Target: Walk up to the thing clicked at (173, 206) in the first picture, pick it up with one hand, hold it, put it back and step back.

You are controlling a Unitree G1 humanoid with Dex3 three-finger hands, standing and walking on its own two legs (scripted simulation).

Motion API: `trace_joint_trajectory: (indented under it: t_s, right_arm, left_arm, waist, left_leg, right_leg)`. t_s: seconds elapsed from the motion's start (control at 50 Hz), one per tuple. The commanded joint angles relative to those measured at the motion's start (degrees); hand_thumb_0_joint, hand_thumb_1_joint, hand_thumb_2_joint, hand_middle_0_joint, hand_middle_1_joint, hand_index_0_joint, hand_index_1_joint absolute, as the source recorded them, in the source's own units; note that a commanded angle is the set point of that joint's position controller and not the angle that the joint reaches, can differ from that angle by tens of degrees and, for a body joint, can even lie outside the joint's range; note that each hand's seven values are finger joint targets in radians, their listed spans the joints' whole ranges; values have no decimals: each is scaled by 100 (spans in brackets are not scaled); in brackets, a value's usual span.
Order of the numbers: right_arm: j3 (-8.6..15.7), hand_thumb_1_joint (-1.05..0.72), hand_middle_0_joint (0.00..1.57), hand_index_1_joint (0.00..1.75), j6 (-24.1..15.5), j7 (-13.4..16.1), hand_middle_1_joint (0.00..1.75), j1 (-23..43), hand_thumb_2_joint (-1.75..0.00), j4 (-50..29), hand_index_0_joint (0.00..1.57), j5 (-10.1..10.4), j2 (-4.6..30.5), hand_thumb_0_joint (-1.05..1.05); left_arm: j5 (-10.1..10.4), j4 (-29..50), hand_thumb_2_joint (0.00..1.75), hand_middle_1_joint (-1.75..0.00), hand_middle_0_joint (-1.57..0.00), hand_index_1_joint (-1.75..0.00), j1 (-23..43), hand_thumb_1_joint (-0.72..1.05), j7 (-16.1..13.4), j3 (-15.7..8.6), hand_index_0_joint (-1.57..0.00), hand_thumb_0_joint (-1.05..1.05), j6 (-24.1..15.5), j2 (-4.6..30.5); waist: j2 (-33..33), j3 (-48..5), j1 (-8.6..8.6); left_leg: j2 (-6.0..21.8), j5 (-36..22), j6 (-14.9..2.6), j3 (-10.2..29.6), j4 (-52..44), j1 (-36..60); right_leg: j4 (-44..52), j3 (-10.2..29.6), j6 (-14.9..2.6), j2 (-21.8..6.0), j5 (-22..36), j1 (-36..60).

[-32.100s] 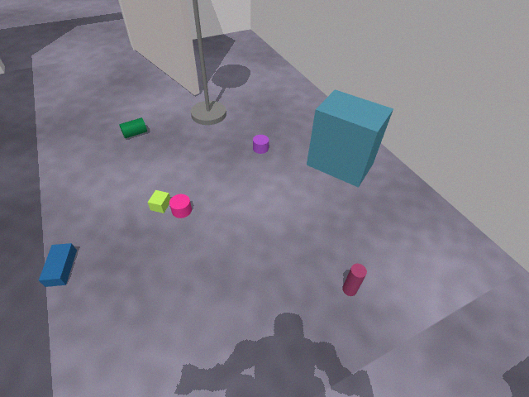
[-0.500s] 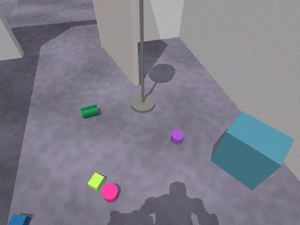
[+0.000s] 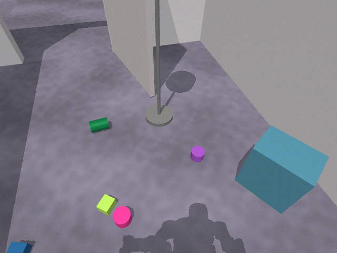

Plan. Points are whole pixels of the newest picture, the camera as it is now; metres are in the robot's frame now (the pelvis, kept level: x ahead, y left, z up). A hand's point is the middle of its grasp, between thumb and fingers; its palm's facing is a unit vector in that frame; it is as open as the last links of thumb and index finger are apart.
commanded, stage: step back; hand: left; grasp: from above
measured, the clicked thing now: (122, 217) +0.44 +0.25 -0.75
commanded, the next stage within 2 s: none
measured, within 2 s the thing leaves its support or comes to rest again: neither
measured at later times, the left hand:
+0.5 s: hand out of the picture +0.06 +0.32 -0.18, palm faces -0.05 -0.93 -0.36, open 7.4 cm
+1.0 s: hand out of the picture -0.09 +0.30 -0.15, palm faces -0.04 -0.91 -0.41, open 7.4 cm
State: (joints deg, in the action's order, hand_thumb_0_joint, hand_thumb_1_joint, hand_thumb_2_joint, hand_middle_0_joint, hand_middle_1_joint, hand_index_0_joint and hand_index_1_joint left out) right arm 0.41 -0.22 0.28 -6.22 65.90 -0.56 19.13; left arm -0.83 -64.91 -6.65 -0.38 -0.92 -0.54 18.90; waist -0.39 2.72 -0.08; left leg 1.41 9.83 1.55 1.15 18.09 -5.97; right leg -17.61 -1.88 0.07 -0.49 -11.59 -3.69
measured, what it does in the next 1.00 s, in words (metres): walks backwards: right foot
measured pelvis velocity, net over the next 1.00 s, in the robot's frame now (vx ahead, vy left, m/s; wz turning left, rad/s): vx -0.20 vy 0.04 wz -0.04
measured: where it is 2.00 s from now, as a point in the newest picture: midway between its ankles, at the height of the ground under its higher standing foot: outside the picture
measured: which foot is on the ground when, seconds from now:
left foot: down 0.00-0.78, up 0.80-1.00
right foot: down 0.00-0.30, up 0.32-0.74, down 0.76-1.00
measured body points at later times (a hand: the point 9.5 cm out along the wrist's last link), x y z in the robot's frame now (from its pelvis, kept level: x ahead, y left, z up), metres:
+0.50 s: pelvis -0.08 +0.06 -0.02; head +0.00 +0.08 +0.42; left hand +0.06 +0.37 -0.15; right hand -0.01 -0.26 -0.13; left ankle -0.05 +0.14 -0.75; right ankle -0.11 -0.09 -0.66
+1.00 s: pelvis -0.20 +0.04 -0.02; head -0.16 +0.02 +0.43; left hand -0.09 +0.34 -0.12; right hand -0.14 -0.29 -0.14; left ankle -0.22 +0.16 -0.69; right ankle -0.18 -0.08 -0.75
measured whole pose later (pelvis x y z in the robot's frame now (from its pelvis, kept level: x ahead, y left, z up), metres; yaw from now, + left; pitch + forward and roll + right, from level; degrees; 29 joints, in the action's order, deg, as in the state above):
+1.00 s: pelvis -0.20 +0.04 -0.02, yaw -3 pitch -2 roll +1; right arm 2.7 2.6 1.3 -11.5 51.2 0.3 23.7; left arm -2.3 -47.0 -9.8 -0.5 -4.4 2.8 20.1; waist -1.1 8.1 0.5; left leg -6.1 28.5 1.3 6.2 60.1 -23.0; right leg -33.6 0.0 -1.1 -0.8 -15.3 -16.4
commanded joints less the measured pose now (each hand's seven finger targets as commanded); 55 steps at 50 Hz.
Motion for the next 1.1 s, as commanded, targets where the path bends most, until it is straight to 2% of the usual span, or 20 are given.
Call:
trace_joint_trajectory:
  t_s: [0.0,0.08,0.14,0.16,0.24,0.26,0.28,0.3,0.32,0.4,0.54,0.68,0.72,0.74,0.76,0.78,0.86,1.0,1.06,1.08]
  right_arm:
    - [299,-90,20,30,-4,17,30,378,-90,-664,20,81,1354,0]
    - [379,-90,20,30,131,7,30,201,-90,-952,20,124,1282,0]
    - [479,-90,20,30,276,-27,30,-58,-90,-1125,20,33,1296,0]
    - [489,-90,20,30,301,-53,30,-232,-90,-1176,20,48,1285,0]
    - [551,-90,20,30,170,-57,30,-625,-90,-1204,20,12,1281,0]
    - [597,-90,20,30,124,-33,30,-536,-90,-1263,20,-71,1429,0]
    - [709,-90,20,30,71,-12,30,-468,-90,-1367,20,-199,1893,0]
    - [739,-90,20,30,33,1,30,-517,-90,-1410,20,-118,2126,0]
    - [770,-90,20,30,36,21,30,-396,-90,-1528,20,-81,2271,0]
    - [613,-90,20,30,20,162,30,171,-90,-1844,20,-120,1612,0]
    - [651,-90,20,30,19,208,30,-485,-90,-1923,20,-78,1653,0]
    - [654,-90,20,30,76,140,30,-67,-90,-2170,20,-101,1819,0]
    - [626,-90,20,30,143,110,30,124,-90,-2149,20,-45,1750,0]
    - [561,-90,20,30,154,100,30,4,-90,-2139,20,-3,1528,0]
    - [489,-90,20,30,149,100,30,40,-90,-2193,20,39,1259,0]
    - [586,-90,20,30,180,162,30,210,-90,-2137,20,-3,1437,0]
    - [519,-90,20,30,140,152,30,-660,-90,-1833,20,104,1385,0]
    - [459,-90,20,30,83,140,30,-448,-90,-2024,20,1,1255,0]
    - [527,-90,20,30,21,107,30,-1007,-90,-1794,20,-49,1261,0]
    - [621,-90,20,30,-7,108,30,-935,-90,-1839,20,-109,1551,0]
  left_arm:
    - [156,527,90,-30,-20,-30,57,90,-111,-509,-20,0,-53,1630]
    - [124,977,90,-30,-20,-30,212,90,-116,-592,-20,0,21,1700]
    - [-34,1384,90,-30,-20,-30,615,90,-130,-617,-20,0,84,1814]
    - [-66,1481,90,-30,-20,-30,740,90,-131,-630,-20,0,94,1818]
    - [-29,1671,90,-30,-20,-30,845,90,-124,-541,-20,0,193,1653]
    - [35,1718,90,-30,-20,-30,660,90,-108,-518,-20,0,250,1479]
    - [114,1795,90,-30,-20,-30,535,90,-124,-466,-20,0,302,1168]
    - [81,1771,90,-30,-20,-30,421,90,-184,-490,-20,0,351,1210]
    - [55,1738,90,-30,-20,-30,338,90,-244,-469,-20,0,358,1246]
    - [103,1589,90,-30,-20,-30,-72,90,-229,-523,-20,0,351,1437]
    - [17,1920,90,-30,-20,-30,64,90,-136,-598,-20,0,308,1361]
    - [-21,1750,90,-30,-20,-30,-735,90,-3,-679,-20,0,265,1296]
    - [-73,1538,90,-30,-20,-30,-1247,90,10,-719,-20,0,225,1240]
    - [-160,1651,90,-30,-20,-30,-1125,90,-3,-788,-20,0,183,1540]
    - [-117,1848,90,-30,-20,-30,-749,90,18,-905,-20,0,164,2014]
    - [-153,2099,90,-30,-20,-30,-400,90,8,-935,-20,0,157,2360]
    - [-120,2375,90,-30,-20,-30,518,90,-91,-789,-20,0,111,1621]
    - [-119,2412,90,-30,-20,-30,-325,90,-142,-711,-20,0,189,1548]
    - [-15,2512,90,-30,-20,-30,-131,90,-87,-670,-20,0,275,1620]
    - [-4,2555,90,-30,-20,-30,-244,90,-72,-600,-20,0,297,1459]
  waist:
    - [127,2,1]
    - [466,-653,-55]
    - [1069,-474,-110]
    - [1088,-384,-194]
    - [803,-474,-288]
    - [73,-429,-194]
    - [-1070,-401,-120]
    - [-887,-604,-155]
    - [-1105,-732,-231]
    - [-768,-578,147]
    - [-642,-520,-270]
    - [-790,-840,8]
    - [-780,-788,243]
    - [45,-559,164]
    - [1352,-94,115]
    - [1568,169,315]
    - [889,16,-259]
    - [1028,-428,291]
    - [825,-622,-33]
    - [299,-674,16]
  left_leg:
    - [438,-2125,-404,303,774,-374]
    - [-30,-1242,-344,21,1888,-539]
    - [-381,1950,-417,195,3420,-893]
    - [-320,2119,-449,317,3575,-922]
    - [-152,135,-374,7,1292,-785]
    - [230,-1471,-465,487,638,-604]
    - [1261,-3086,-839,1996,391,-199]
    - [1656,-3981,-1346,2191,568,-94]
    - [1905,-3699,-1510,2605,443,-278]
    - [1239,-3149,-1357,1340,885,35]
    - [1420,-2970,-1606,1356,899,511]
    - [1396,-1021,-1354,1251,799,-386]
    - [1128,-310,-911,994,1087,-1242]
    - [634,520,-544,696,1593,-1968]
    - [-498,1866,-165,144,2699,-2713]
    - [-680,2576,-65,455,4183,-2176]
    - [-908,1593,-89,738,5095,-1990]
    - [-363,1955,-91,151,2391,-1822]
    - [-315,218,-213,-135,506,-765]
    - [291,-380,-438,759,422,-284]
  right_leg:
    - [-371,523,-194,-676,2474,-358]
    - [-529,948,-830,-1196,2875,-346]
    - [-425,1538,-1490,-1993,2487,-1083]
    - [-516,1419,-1519,-2006,2393,-1299]
    - [-1683,777,-792,-1231,1943,-867]
    - [-2358,492,-512,-688,1277,-1036]
    - [-3380,341,-214,318,-745,-1957]
    - [-4112,941,-211,657,-2555,-2101]
    - [-4675,1371,-200,745,-2834,-2175]
    - [-5412,1348,-96,572,-1836,-2526]
    - [-4245,1039,136,464,-1903,-2400]
    - [-2172,429,-108,110,-1351,-1129]
    - [-989,331,-309,78,-402,-260]
    - [-494,1361,-539,-481,-802,-223]
    - [122,2881,-1114,-1544,-966,-694]
    - [355,3570,-1893,-2392,-594,-1987]
    - [-411,1374,-1122,-1211,1388,-1494]
    - [-1202,1373,-1175,-1365,2437,187]
    - [-1724,1138,-846,-1138,1988,-335]
    - [-2032,1011,-505,-812,1129,-1102]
